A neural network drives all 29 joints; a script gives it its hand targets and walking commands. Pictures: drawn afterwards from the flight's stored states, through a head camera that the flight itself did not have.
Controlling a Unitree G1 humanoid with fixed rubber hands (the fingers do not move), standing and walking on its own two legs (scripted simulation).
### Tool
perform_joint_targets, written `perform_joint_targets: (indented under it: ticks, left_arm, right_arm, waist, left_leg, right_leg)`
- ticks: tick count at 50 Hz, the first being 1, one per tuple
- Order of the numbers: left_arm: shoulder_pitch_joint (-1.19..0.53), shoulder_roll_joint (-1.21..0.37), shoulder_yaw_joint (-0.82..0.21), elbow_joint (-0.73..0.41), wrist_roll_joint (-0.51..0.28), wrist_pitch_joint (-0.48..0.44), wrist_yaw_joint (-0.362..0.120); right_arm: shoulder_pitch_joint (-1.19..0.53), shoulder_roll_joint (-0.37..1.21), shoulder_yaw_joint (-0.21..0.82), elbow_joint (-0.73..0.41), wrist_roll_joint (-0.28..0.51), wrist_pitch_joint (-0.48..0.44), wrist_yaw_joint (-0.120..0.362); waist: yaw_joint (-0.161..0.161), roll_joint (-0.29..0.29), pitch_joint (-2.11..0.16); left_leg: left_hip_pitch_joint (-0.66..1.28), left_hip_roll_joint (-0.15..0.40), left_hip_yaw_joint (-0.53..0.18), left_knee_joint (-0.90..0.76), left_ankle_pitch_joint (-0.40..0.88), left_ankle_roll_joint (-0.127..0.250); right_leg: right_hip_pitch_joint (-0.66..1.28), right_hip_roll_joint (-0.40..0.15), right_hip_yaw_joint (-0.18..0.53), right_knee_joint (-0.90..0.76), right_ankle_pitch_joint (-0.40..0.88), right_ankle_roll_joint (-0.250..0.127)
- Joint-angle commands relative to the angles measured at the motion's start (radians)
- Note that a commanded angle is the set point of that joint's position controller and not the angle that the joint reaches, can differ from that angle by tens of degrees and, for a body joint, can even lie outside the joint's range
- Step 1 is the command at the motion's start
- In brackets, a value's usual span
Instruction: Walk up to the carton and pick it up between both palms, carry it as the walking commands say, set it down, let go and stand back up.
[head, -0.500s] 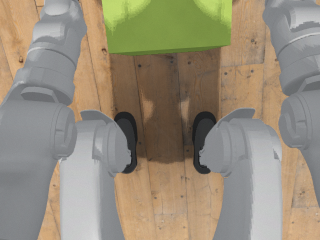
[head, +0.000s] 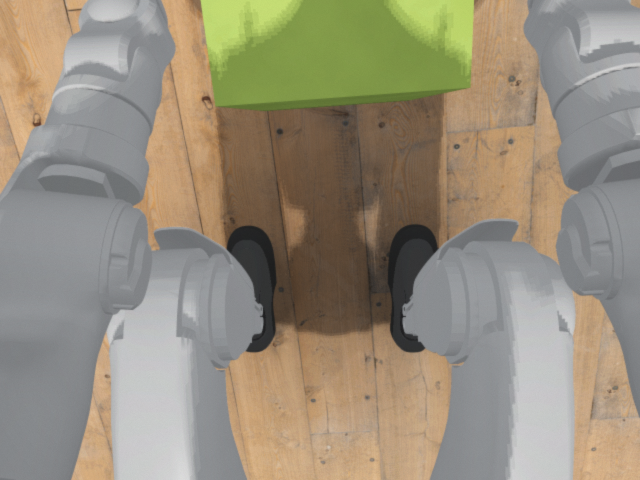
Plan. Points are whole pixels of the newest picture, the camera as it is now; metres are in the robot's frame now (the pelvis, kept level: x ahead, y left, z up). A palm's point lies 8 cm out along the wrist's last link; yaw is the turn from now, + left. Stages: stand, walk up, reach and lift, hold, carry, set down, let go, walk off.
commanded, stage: reach and lift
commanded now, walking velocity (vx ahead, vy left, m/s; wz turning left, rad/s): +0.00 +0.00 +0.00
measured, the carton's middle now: out of the picture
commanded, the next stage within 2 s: none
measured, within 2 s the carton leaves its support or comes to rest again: leaves its support in 1.16 s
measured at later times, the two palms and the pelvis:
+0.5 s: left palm out of the picture +0.55 +0.13 -0.18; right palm out of the picture +0.55 -0.16 -0.18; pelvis +0.00 +0.00 +0.00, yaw +0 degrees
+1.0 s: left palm out of the picture +0.56 +0.14 -0.18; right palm out of the picture +0.56 -0.16 -0.18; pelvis +0.00 +0.01 -0.02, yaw +0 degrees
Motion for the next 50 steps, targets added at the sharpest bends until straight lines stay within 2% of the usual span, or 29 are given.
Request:
perform_joint_targets:
  ticks: [1, 3, 4, 6, 7, 8, 9, 11, 12, 14, 16, 17, 22, 23, 24, 26, 29, 33, 36, 37, 38, 39, 40, 41, 42, 43, 44, 47, 50]
  left_arm:
    - [-0.265, 0.029, 0.013, -0.083, 0.003, -0.026, -0.004]
    - [-0.29, 0.032, 0.013, -0.093, 0.01, -0.037, 0.0]
    - [-0.305, 0.032, 0.002, -0.123, 0.017, -0.042, 0.003]
    - [-0.308, 0.01, 0.0, -0.105, 0.021, -0.043, 0.011]
    - [-0.328, 0.018, -0.009, -0.13, 0.012, -0.047, 0.014]
    - [-0.314, 0.025, 0.016, -0.09, 0.036, -0.041, 0.016]
    - [-0.323, 0.005, 0.005, -0.09, 0.021, -0.038, 0.018]
    - [-0.306, -0.003, 0.012, -0.063, 0.035, -0.04, 0.022]
    - [-0.326, -0.023, -0.009, -0.097, 0.024, -0.046, 0.022]
    - [-0.313, -0.044, -0.024, -0.066, 0.026, -0.04, 0.018]
    - [-0.34, -0.041, -0.019, -0.079, 0.034, -0.042, 0.015]
    - [-0.339, -0.093, -0.037, -0.099, 0.019, -0.04, 0.012]
    - [-0.37, -0.137, -0.054, -0.114, 0.018, -0.052, 0.003]
    - [-0.407, -0.248, -0.106, -0.113, -0.014, -0.052, -0.012]
    - [-0.399, -0.279, -0.082, -0.089, 0.0, -0.052, -0.028]
    - [-0.377, -0.336, -0.079, -0.075, 0.044, -0.054, -0.043]
    - [-0.473, -0.617, -0.14, -0.109, 0.035, -0.032, -0.111]
    - [-0.544, -0.912, -0.116, -0.142, 0.112, 0.018, -0.222]
    - [-0.571, -0.993, -0.101, -0.187, 0.129, 0.051, -0.26]
    - [-0.587, -1.029, -0.114, -0.203, 0.117, 0.056, -0.271]
    - [-0.588, -1.049, -0.104, -0.193, 0.119, 0.068, -0.284]
    - [-0.557, -1.063, -0.085, -0.186, 0.139, 0.074, -0.285]
    - [-0.563, -1.085, -0.09, -0.188, 0.132, 0.083, -0.293]
    - [-0.554, -1.107, -0.077, -0.181, 0.141, 0.089, -0.299]
    - [-0.573, -1.09, -0.071, -0.213, 0.137, 0.089, -0.302]
    - [-0.544, -1.122, -0.074, -0.21, 0.13, 0.092, -0.306]
    - [-0.524, -1.103, -0.053, -0.169, 0.135, 0.095, -0.306]
    - [-0.562, -1.147, -0.079, -0.202, 0.119, 0.105, -0.319]
    - [-0.599, -1.139, -0.091, -0.268, 0.119, 0.101, -0.306]
  right_arm:
    - [-0.322, -0.113, 0.0, -0.089, -0.002, -0.034, -0.001]
    - [-0.334, -0.087, 0.013, -0.11, -0.006, -0.039, -0.001]
    - [-0.341, -0.081, -0.007, -0.131, -0.015, -0.044, -0.001]
    - [-0.359, -0.069, -0.009, -0.102, -0.002, -0.043, -0.008]
    - [-0.368, -0.091, -0.025, -0.125, -0.017, -0.049, -0.013]
    - [-0.356, -0.067, -0.002, -0.096, -0.015, -0.048, -0.012]
    - [-0.401, -0.101, -0.008, -0.13, -0.021, -0.048, -0.016]
    - [-0.386, -0.063, 0.002, -0.12, -0.023, -0.048, -0.022]
    - [-0.378, -0.051, -0.004, -0.136, -0.029, -0.057, -0.023]
    - [-0.346, -0.043, -0.006, -0.078, -0.047, -0.051, -0.022]
    - [-0.369, -0.02, 0.0, -0.068, -0.036, -0.047, -0.017]
    - [-0.376, -0.03, -0.001, -0.089, -0.043, -0.058, -0.019]
    - [-0.411, 0.065, 0.034, -0.122, -0.041, -0.067, -0.01]
    - [-0.447, 0.168, 0.085, -0.148, -0.011, -0.067, 0.005]
    - [-0.455, 0.215, 0.101, -0.134, -0.015, -0.06, 0.016]
    - [-0.446, 0.287, 0.111, -0.133, -0.005, -0.065, 0.038]
    - [-0.514, 0.481, 0.128, -0.138, -0.045, -0.057, 0.096]
    - [-0.62, 0.821, 0.143, -0.212, -0.082, -0.007, 0.211]
    - [-0.619, 0.892, 0.112, -0.216, -0.112, 0.021, 0.246]
    - [-0.587, 0.927, 0.1, -0.175, -0.12, 0.039, 0.256]
    - [-0.602, 0.938, 0.11, -0.224, -0.121, 0.038, 0.265]
    - [-0.632, 0.96, 0.128, -0.251, -0.105, 0.039, 0.274]
    - [-0.599, 0.981, 0.11, -0.221, -0.118, 0.052, 0.283]
    - [-0.615, 0.982, 0.108, -0.239, -0.123, 0.053, 0.291]
    - [-0.597, 1.022, 0.105, -0.243, -0.133, 0.067, 0.299]
    - [-0.55, 1.016, 0.106, -0.237, -0.137, 0.073, 0.304]
    - [-0.578, 1.015, 0.112, -0.254, -0.135, 0.072, 0.304]
    - [-0.567, 1.013, 0.099, -0.263, -0.131, 0.083, 0.315]
    - [-0.618, 1.049, 0.123, -0.31, -0.099, 0.09, 0.322]
  waist:
    - [-0.013, -0.069, -1.453]
    - [-0.007, -0.081, -1.477]
    - [-0.014, -0.067, -1.482]
    - [0.011, -0.026, -1.489]
    - [-0.024, -0.036, -1.491]
    - [0.005, -0.057, -1.468]
    - [-0.025, -0.064, -1.474]
    - [0.002, -0.064, -1.486]
    - [-0.032, -0.049, -1.493]
    - [-0.052, -0.046, -1.464]
    - [-0.03, -0.032, -1.408]
    - [-0.063, -0.038, -1.432]
    - [-0.04, -0.07, -1.441]
    - [-0.045, -0.054, -1.461]
    - [-0.026, -0.075, -1.44]
    - [-0.005, -0.042, -1.38]
    - [-0.081, -0.013, -1.36]
    - [-0.055, -0.021, -1.306]
    - [-0.049, -0.028, -1.302]
    - [-0.078, -0.025, -1.284]
    - [-0.069, -0.036, -1.289]
    - [-0.037, -0.036, -1.307]
    - [-0.075, -0.032, -1.293]
    - [-0.057, -0.037, -1.296]
    - [-0.067, -0.074, -1.294]
    - [-0.068, -0.059, -1.291]
    - [-0.07, -0.085, -1.288]
    - [-0.082, -0.041, -1.284]
    - [-0.027, -0.043, -1.413]
  left_leg:
    - [0.566, -0.05, 0.052, -0.125, 0.306, -0.002]
    - [0.585, -0.052, 0.055, -0.129, 0.326, -0.004]
    - [0.585, -0.058, 0.046, -0.134, 0.352, -0.003]
    - [0.6, -0.063, 0.058, -0.138, 0.337, -0.013]
    - [0.596, -0.064, 0.055, -0.144, 0.335, -0.009]
    - [0.587, -0.062, 0.055, -0.143, 0.327, -0.008]
    - [0.598, -0.063, 0.051, -0.137, 0.325, -0.006]
    - [0.592, -0.065, 0.064, -0.138, 0.321, -0.011]
    - [0.586, -0.077, 0.062, -0.13, 0.344, -0.011]
    - [0.61, -0.079, 0.05, -0.155, 0.33, -0.013]
    - [0.593, -0.08, 0.055, -0.154, 0.303, -0.013]
    - [0.576, -0.084, 0.057, -0.151, 0.309, -0.019]
    - [0.6, -0.095, 0.055, -0.145, 0.326, -0.007]
    - [0.605, -0.1, 0.055, -0.137, 0.35, -0.008]
    - [0.587, -0.098, 0.061, -0.131, 0.344, -0.001]
    - [0.569, -0.103, 0.064, -0.145, 0.327, -0.001]
    - [0.565, -0.114, 0.053, -0.139, 0.313, -0.011]
    - [0.539, -0.134, 0.057, -0.122, 0.295, 0.004]
    - [0.513, -0.141, 0.073, -0.114, 0.252, -0.002]
    - [0.496, -0.138, 0.073, -0.118, 0.237, -0.002]
    - [0.484, -0.139, 0.075, -0.109, 0.232, 0.005]
    - [0.493, -0.143, 0.085, -0.1, 0.246, 0.006]
    - [0.481, -0.139, 0.08, -0.101, 0.235, 0.007]
    - [0.479, -0.148, 0.089, -0.102, 0.228, 0.007]
    - [0.48, -0.149, 0.081, -0.103, 0.235, 0.018]
    - [0.472, -0.149, 0.084, -0.108, 0.238, 0.008]
    - [0.47, -0.141, 0.079, -0.095, 0.219, 0.018]
    - [0.432, -0.142, 0.093, -0.089, 0.211, 0.013]
    - [0.512, -0.14, 0.1, -0.086, 0.243, 0.018]
  right_leg:
    - [0.61, 0.026, -0.032, -0.193, 0.297, 0.011]
    - [0.623, 0.032, -0.036, -0.199, 0.314, 0.015]
    - [0.597, 0.04, -0.042, -0.183, 0.339, 0.016]
    - [0.615, 0.04, -0.033, -0.183, 0.325, 0.018]
    - [0.598, 0.045, -0.043, -0.184, 0.323, 0.009]
    - [0.595, 0.045, -0.041, -0.194, 0.315, 0.014]
    - [0.612, 0.041, -0.035, -0.189, 0.31, 0.015]
    - [0.632, 0.045, -0.039, -0.194, 0.317, 0.019]
    - [0.636, 0.054, -0.038, -0.199, 0.346, 0.013]
    - [0.604, 0.054, -0.055, -0.198, 0.322, 0.018]
    - [0.575, 0.054, -0.039, -0.204, 0.286, 0.015]
    - [0.612, 0.052, -0.046, -0.203, 0.315, 0.01]
    - [0.651, 0.063, -0.051, -0.197, 0.325, 0.013]
    - [0.66, 0.067, -0.044, -0.206, 0.352, 0.008]
    - [0.664, 0.07, -0.041, -0.201, 0.351, 0.01]
    - [0.626, 0.077, -0.047, -0.195, 0.34, 0.008]
    - [0.588, 0.083, -0.056, -0.182, 0.32, -0.006]
    - [0.529, 0.103, -0.07, -0.16, 0.301, -0.007]
    - [0.53, 0.101, -0.084, -0.152, 0.261, -0.008]
    - [0.53, 0.106, -0.085, -0.155, 0.257, -0.013]
    - [0.529, 0.104, -0.084, -0.156, 0.245, -0.017]
    - [0.537, 0.102, -0.091, -0.147, 0.262, -0.009]
    - [0.534, 0.104, -0.092, -0.149, 0.258, -0.012]
    - [0.524, 0.103, -0.099, -0.152, 0.237, -0.01]
    - [0.521, 0.101, -0.102, -0.151, 0.243, -0.009]
    - [0.519, 0.105, -0.109, -0.148, 0.255, -0.008]
    - [0.501, 0.1, -0.108, -0.147, 0.226, -0.005]
    - [0.503, 0.105, -0.1, -0.156, 0.23, -0.016]
    - [0.548, 0.106, -0.101, -0.145, 0.25, -0.01]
